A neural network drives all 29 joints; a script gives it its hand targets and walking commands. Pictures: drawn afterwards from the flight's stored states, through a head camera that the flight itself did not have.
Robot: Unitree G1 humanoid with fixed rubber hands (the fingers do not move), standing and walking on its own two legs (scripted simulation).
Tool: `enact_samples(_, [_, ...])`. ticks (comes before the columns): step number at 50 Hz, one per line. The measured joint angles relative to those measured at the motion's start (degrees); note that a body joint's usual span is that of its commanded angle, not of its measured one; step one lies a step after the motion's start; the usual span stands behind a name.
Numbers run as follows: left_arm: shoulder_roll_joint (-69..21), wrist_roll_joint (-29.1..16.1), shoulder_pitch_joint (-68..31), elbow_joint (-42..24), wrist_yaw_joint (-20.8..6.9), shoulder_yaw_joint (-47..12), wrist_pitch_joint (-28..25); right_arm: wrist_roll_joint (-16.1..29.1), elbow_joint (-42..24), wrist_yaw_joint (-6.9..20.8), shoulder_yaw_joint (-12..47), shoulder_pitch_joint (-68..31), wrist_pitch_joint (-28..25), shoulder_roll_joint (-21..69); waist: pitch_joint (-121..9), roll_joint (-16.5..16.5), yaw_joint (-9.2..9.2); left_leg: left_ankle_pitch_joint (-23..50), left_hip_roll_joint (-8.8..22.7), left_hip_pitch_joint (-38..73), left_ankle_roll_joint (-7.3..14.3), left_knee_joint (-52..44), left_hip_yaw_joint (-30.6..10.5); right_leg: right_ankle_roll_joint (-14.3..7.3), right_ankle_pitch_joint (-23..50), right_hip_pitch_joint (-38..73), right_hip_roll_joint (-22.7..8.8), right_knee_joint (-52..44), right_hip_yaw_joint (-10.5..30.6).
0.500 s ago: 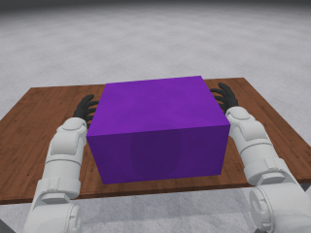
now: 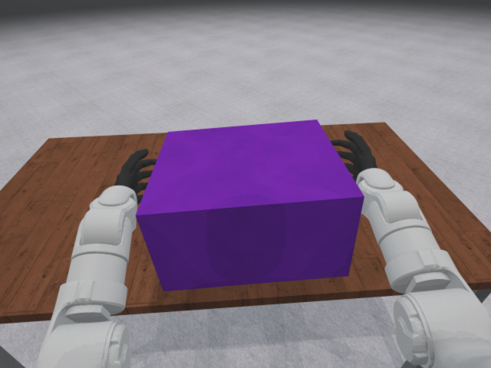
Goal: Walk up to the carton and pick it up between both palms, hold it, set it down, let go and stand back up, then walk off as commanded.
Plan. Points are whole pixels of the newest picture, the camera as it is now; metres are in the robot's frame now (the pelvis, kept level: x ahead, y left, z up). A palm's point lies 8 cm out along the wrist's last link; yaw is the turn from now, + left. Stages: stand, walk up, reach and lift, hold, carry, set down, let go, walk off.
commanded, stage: hold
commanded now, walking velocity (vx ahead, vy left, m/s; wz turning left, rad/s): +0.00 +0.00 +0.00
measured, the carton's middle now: (248, 196) +0.40 +0.01 +0.13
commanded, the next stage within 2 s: none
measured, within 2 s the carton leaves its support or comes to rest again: neither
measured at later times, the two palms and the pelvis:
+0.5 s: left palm (127, 193) +0.37 +0.20 +0.17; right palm (363, 174) +0.39 -0.18 +0.18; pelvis +0.00 +0.00 +0.00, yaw +0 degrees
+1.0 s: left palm (127, 193) +0.37 +0.20 +0.17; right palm (363, 174) +0.39 -0.18 +0.18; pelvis +0.00 +0.00 +0.00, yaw +0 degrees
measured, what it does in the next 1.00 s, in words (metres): stands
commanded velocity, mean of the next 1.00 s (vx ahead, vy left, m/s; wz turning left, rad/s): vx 0.00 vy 0.00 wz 0.00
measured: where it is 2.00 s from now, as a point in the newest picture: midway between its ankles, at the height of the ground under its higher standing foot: outside the picture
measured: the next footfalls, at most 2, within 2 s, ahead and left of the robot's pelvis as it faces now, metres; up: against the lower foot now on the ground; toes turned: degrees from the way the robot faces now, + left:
none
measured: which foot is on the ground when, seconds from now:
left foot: down 0.00-1.00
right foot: down 0.00-1.00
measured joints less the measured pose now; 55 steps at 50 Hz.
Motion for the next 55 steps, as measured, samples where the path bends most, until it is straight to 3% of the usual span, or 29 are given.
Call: enact_samples(55, [-0.01, 0.04, 0.06, -0.12, 0.00, 0.01, 0.04, 0.01, -0.12, 0.00, 0.00, 0.00, 0.07, 0.00, 0.01, 0.00, 0.00, -0.01, -0.01, 0.00, 0.00, -0.01, -0.02, 0.00, 0.00, 0.00, 0.00, -0.02, 0.00])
